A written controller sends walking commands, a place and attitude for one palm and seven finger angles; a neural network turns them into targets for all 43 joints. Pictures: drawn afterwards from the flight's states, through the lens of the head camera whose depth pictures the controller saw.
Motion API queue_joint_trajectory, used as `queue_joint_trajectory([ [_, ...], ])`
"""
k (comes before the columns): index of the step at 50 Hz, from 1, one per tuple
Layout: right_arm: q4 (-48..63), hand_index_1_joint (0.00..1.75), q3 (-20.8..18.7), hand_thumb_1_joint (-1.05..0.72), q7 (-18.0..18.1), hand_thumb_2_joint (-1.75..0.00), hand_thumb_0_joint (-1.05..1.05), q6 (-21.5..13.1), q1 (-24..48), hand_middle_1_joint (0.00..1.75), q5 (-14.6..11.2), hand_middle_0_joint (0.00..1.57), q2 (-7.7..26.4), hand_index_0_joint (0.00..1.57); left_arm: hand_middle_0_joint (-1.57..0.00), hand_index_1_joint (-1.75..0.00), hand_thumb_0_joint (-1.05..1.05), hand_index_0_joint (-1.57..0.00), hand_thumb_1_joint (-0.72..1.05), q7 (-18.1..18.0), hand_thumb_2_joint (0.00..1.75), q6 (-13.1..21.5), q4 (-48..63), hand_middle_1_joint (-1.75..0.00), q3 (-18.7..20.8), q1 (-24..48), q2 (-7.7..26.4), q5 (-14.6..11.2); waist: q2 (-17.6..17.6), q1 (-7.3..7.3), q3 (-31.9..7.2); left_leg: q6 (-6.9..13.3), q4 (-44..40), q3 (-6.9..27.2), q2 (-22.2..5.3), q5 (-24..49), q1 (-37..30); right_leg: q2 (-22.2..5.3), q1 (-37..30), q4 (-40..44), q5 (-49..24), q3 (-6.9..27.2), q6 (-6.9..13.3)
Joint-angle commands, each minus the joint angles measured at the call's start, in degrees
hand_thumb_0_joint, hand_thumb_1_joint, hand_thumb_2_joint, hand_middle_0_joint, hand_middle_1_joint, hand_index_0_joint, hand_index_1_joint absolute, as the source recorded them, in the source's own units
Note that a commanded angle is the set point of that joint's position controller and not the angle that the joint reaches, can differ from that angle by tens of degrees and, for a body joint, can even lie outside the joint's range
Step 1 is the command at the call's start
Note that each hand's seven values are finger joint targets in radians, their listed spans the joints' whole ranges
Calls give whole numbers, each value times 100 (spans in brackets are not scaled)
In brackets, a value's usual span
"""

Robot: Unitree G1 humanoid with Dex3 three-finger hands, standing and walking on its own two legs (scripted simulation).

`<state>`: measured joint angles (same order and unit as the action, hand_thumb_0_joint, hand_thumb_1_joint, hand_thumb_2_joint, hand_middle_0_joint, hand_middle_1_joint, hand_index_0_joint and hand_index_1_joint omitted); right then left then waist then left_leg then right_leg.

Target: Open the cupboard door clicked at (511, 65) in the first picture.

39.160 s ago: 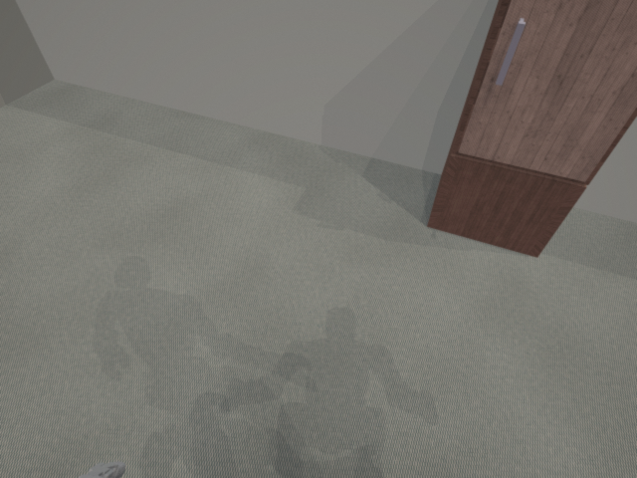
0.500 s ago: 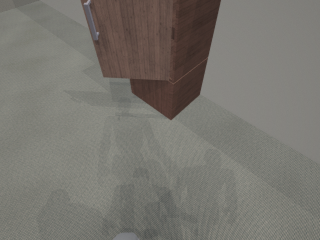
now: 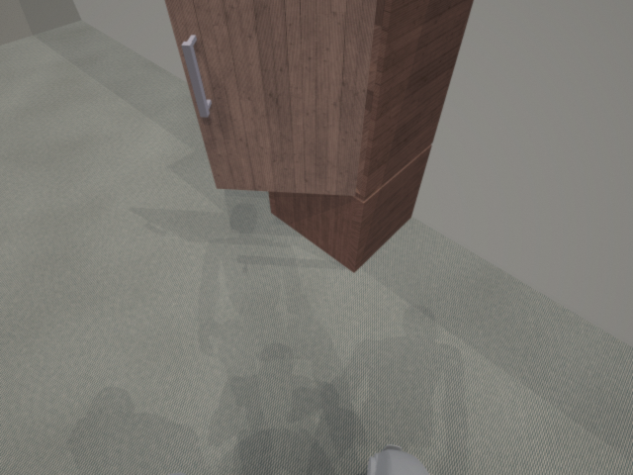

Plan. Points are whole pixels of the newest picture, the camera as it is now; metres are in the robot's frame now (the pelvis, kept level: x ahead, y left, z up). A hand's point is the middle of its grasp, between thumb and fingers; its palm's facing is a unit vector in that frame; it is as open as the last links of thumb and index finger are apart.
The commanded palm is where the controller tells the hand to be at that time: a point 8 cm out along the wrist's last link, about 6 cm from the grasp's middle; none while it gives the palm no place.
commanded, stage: take the last steps up to it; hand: left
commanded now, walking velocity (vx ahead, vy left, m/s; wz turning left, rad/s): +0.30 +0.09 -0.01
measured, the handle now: (198, 77) +0.90 +0.32 +0.03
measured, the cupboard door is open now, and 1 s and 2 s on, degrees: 38 38 38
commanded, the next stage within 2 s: come to a stop and stand still in 0.64 s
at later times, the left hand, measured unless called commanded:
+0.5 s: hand (198, 470) +0.15 +0.18 -0.16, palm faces +0.12 -0.97 -0.19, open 7.2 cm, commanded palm none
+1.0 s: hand (192, 322) +0.39 +0.25 -0.17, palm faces +0.00 -0.97 -0.24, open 7.3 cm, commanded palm none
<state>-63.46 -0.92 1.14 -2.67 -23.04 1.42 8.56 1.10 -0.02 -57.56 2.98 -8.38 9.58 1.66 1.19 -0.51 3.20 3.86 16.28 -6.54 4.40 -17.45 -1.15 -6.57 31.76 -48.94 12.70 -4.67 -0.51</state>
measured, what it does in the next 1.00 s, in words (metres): walks ahead: right foot, then left foot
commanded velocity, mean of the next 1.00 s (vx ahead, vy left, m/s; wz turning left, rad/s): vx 0.10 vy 0.04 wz -0.01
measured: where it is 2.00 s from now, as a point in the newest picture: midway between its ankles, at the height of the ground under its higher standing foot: (303, 445)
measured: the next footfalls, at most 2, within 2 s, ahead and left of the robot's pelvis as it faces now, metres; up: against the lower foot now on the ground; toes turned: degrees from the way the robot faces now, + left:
right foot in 0.12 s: +0.17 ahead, -0.11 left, +0.00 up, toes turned -8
left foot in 0.60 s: +0.34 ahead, +0.18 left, +0.00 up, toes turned +4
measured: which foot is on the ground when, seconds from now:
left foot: down 0.00-0.14, up 0.16-0.58, down 0.60-1.00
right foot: up 0.00-0.10, down 0.12-0.60, up 0.62-0.94, down 0.96-1.00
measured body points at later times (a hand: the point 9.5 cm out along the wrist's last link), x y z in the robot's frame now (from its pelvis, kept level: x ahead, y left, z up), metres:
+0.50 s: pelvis +0.18 +0.01 +0.01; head +0.21 +0.00 +0.46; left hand +0.15 +0.23 -0.14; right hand +0.26 -0.23 -0.14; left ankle +0.28 +0.16 -0.70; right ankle +0.13 -0.11 -0.74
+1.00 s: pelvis +0.32 +0.06 -0.01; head +0.34 +0.05 +0.44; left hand +0.39 +0.30 -0.15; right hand +0.33 -0.16 -0.17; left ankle +0.31 +0.15 -0.74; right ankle +0.34 -0.05 -0.74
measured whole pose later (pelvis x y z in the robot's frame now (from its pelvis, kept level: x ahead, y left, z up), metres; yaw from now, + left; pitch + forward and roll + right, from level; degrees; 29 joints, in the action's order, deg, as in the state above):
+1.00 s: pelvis +0.32 +0.06 -0.01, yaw -1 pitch +0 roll +1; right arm -62.6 -1.4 2.1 0.7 -13.7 0.8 8.4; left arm -1.3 -0.2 -58.9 2.6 -10.0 10.8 1.6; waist 0.7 -0.1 3.4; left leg 1.9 31.4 -10.2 -0.8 -17.8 13.1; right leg -3.0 17.8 -34.1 15.7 -3.4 0.6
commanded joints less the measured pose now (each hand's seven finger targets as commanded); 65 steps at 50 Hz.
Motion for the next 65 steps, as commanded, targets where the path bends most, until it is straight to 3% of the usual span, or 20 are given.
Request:
queue_joint_trajectory([
  [1, 15, 30, -162, -90, 48, -90, 0, -100, -528, 30, 33, 20, 768, 20, -20, -30, 0, -20, 90, -10, 90, 133, 606, -30, 28, 495, 242, -48, -503, -61, 432, 707, -292, 830, -1836, 2839, 253, 162, -200, 748, 125, -90, 172],
  [4, -96, 30, -161, -90, 54, -90, 0, -85, -444, 30, -20, 20, 846, 20, -20, -30, 0, -20, 90, -38, 90, 241, 268, -30, 119, -735, 403, -38, -253, 531, -149, 391, 1292, 527, -1462, 3983, 665, 556, -2223, 1625, -159, -318, 368],
  [5, -37, 30, -166, -90, 23, -90, 0, -118, -356, 30, -96, 20, 786, 20, -20, -30, 0, -20, 90, -81, 90, 313, 11, -30, 221, -1662, 776, -12, 136, 902, -675, 148, 2609, 329, -1092, 3198, 1561, -18, -3751, 1928, -316, 421, 619],
  [6, 132, 30, -165, -90, 7, -90, 0, -166, -594, 30, -167, 20, 531, 20, -20, -30, 0, -20, 90, -149, 90, 338, -195, -30, 374, -2381, 1336, -14, 1440, 960, -1366, -197, 4540, 49, -164, -290, 3160, -1821, -5156, 2634, -919, 3057, 1379],
  [7, 176, 30, -211, -90, 6, -90, 0, -95, -353, 30, -142, 20, 716, 20, -20, -30, 0, -20, 90, -176, 90, 330, -175, -30, 384, -2217, 1382, -123, 1221, 821, -1281, -217, 5799, 622, -306, -1452, 3391, -2387, -4527, 3276, -728, 3798, 1637],
  [9, 290, 30, -231, -90, -41, -90, 0, 18, 343, 30, -51, 20, 434, 20, -20, -30, 0, -20, 90, -230, 90, 306, 86, -30, 211, -1087, 764, -122, 216, 428, 149, -229, 5824, 994, -913, -368, 3632, -1816, -2474, 3620, 224, 2436, 1208],
  [13, 45, 30, -191, -90, -134, -90, 0, 205, -211, 30, 29, 20, 65, 20, -20, -30, 0, -20, 90, -213, 90, 457, 6, -30, 98, -838, 333, -61, 489, -32, -72, -486, 4701, 631, -1084, 340, 3004, -1080, -1752, 3922, -192, 776, 786],
  [24, 741, 30, -215, -90, -302, -90, 0, 81, 1458, 30, -13, 20, 253, 20, -20, -30, 0, -20, 90, -155, 90, 469, -425, -30, 139, -1358, 751, -17, 747, 298, 183, -556, 2058, 132, -812, 543, 2923, -1148, -2638, 3599, -1254, 389, 758],
  [28, 492, 30, -252, -90, -204, -90, 0, -35, 590, 30, 7, 20, 627, 20, -20, -30, 0, -20, 90, -181, 90, 365, -462, -30, 146, -1270, 716, -34, 257, -233, -202, -366, 791, -58, -538, 790, 768, -754, -2025, 2051, -1667, -19, 481],
  [30, 292, 30, -477, -90, -50, -90, 0, -27, -580, 30, 80, 20, 1605, 20, -20, -30, 0, -20, 90, -140, 90, 349, -238, -30, 35, -1487, 231, -109, -1797, -536, -1135, 612, 487, 2313, -2597, 2296, -1083, 412, -153, -813, 2168, -561, 98],
  [34, 619, 30, -244, -90, 44, -90, 0, -10, 484, 30, 19, 20, 896, 20, -20, -30, 0, -20, 90, -138, 90, 235, -169, -30, 47, -920, 263, -22, -1049, -139, -215, 666, -280, 1680, -2397, 985, 911, -78, 197, -2221, 1219, 344, 168],
  [39, 589, 30, -145, -90, 108, -90, 0, -103, 664, 30, 15, 20, 557, 20, -20, -30, 0, -20, 90, -178, 90, 66, -311, -30, -39, -1259, -87, -53, -278, 192, -370, 581, -176, 753, -2110, 3062, 1401, -55, -794, -667, 661, 362, -23],
  [43, 519, 30, -133, -90, 160, -90, 0, 40, 919, 30, 5, 20, 703, 20, -20, -30, 0, -20, 90, -250, 90, -16, -274, -30, -69, -1226, 22, -70, -532, 247, -491, 483, 341, 603, -2090, 3620, 1419, 202, -1695, 889, 432, 172, -62],
  [47, 429, 30, -200, -90, 157, -90, 0, 222, 860, 30, -70, 20, 677, 20, -20, -30, 0, -20, 90, -279, 90, -56, -133, -30, 23, -1063, 582, -17, -229, 250, -86, -54, 895, 597, -1541, 2212, 1800, 55, -2121, 2081, -1490, 550, 114],
  [52, 377, 30, -238, -90, 80, -90, 0, 465, 514, 30, -125, 20, 399, 20, -20, -30, 0, -20, 90, -358, 90, 1, 36, -30, 52, -670, 934, -65, 1214, 54, -674, -511, 2600, 250, -559, -1081, 1794, -1230, -2222, 2498, -4098, 1446, 1231],
  [57, 283, 30, -215, -90, 87, -90, 0, 455, 414, 30, -133, 20, 312, 20, -20, -30, 0, -20, 90, -396, 90, -40, 95, -30, 142, -375, 973, -70, 812, 18, -777, -587, 1469, 370, -577, -401, 1735, -945, -2747, 1984, -4149, 1106, 999],
  [60, 374, 30, -259, -90, 104, -90, 0, 347, 474, 30, -26, 20, 801, 20, -20, -30, 0, -20, 90, -333, 90, -113, 255, -30, 68, -369, 562, -151, -836, 123, -674, 21, 528, 1390, -1794, 2964, 1172, 96, -1838, 1480, -1001, 300, 103],
  [62, 413, 30, -233, -90, 161, -90, 0, 300, 630, 30, -3, 20, 745, 20, -20, -30, 0, -20, 90, -345, 90, -216, 276, -30, 22, -98, 433, -102, -1200, 64, -193, 508, 156, 1623, -2108, 3291, 1574, 427, -1639, 637, 1333, 282, 8],
  [63, 875, 30, -357, -90, 126, -90, 0, 197, 1255, 30, -150, 20, 1204, 20, -20, -30, 0, -20, 90, -520, 90, -129, 5, -30, -110, -959, 576, -170, -1716, 311, -645, 249, 1612, 1170, -2127, 4840, 1067, 50, -1321, 1041, 743, 842, 282],
  [65, 1121, 30, -251, -90, 82, -90, 0, 213, 649, 30, -47, 20, 703, 20, -20, -30, 0, -20, 90, -447, 90, 47, 321, -30, -50, -616, 736, -76, -1175, 30, -959, -112, 1671, 789, -1386, 3341, 1012, 114, -1498, 1384, -968, 756, 460],
])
